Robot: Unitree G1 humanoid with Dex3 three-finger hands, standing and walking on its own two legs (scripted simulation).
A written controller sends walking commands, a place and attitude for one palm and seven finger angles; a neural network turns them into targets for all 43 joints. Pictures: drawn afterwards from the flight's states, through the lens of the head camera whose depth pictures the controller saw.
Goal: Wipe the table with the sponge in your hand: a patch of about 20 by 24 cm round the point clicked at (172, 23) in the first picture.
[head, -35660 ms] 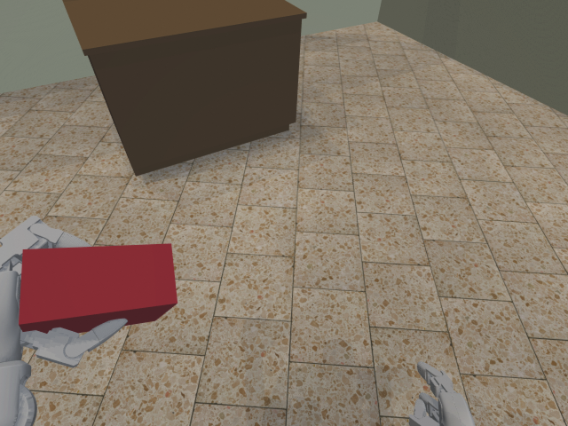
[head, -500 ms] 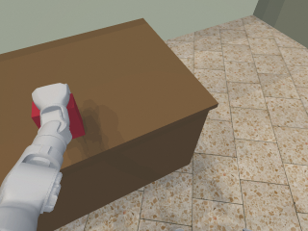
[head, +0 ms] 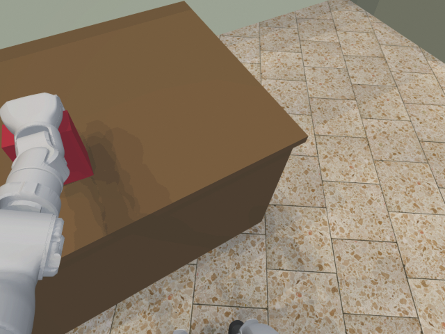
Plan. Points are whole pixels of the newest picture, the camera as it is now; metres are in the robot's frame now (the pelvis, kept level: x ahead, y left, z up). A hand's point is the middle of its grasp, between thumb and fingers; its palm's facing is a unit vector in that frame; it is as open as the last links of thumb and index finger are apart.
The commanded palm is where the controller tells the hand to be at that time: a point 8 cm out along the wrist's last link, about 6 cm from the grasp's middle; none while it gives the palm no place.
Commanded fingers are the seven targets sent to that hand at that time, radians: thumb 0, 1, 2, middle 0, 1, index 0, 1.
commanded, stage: wipe forward along the third lane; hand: left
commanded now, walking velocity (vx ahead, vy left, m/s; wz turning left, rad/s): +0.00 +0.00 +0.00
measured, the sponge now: (56, 159) +0.46 +0.31 +0.00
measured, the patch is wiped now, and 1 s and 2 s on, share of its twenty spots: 1.00 1.00 1.00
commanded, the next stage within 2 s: wipe back along the third lane in 0.44 s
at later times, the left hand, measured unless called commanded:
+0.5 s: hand (41, 119) +0.52 +0.33 +0.05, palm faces -0.13 +0.02 -0.99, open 10.0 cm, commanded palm +0.52 +0.31 +0.07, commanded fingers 0.00 0.10 1.30 -1.20 -1.60 -1.20 -1.60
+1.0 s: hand (46, 123) +0.51 +0.32 +0.05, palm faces -0.10 +0.03 -0.99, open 10.0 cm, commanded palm +0.48 +0.28 +0.07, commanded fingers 0.00 0.10 1.30 -1.20 -1.60 -1.20 -1.60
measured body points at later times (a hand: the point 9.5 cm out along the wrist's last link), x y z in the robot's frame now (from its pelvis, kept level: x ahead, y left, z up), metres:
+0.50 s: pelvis +0.02 +0.03 -0.01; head +0.13 +0.05 +0.43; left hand +0.52 +0.32 +0.10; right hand +0.03 -0.23 -0.13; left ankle -0.01 +0.10 -0.71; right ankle +0.03 -0.08 -0.71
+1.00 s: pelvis +0.04 +0.04 +0.00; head +0.12 +0.05 +0.45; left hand +0.51 +0.31 +0.10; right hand +0.07 -0.22 -0.13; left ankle -0.01 +0.10 -0.71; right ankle +0.03 -0.08 -0.71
